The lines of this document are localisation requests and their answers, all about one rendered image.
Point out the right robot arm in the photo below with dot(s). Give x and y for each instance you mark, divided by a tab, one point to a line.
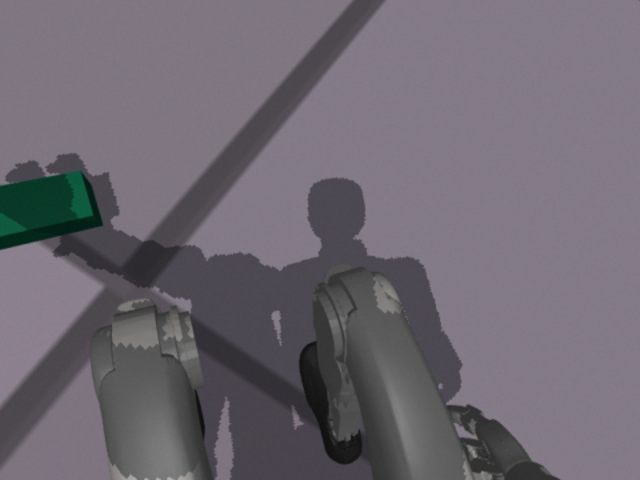
529	471

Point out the right robot foot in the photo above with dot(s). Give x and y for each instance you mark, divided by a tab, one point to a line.
316	394

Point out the carton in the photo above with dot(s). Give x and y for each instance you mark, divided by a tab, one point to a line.
47	207

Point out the right robot hand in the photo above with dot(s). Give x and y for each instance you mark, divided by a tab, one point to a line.
496	450

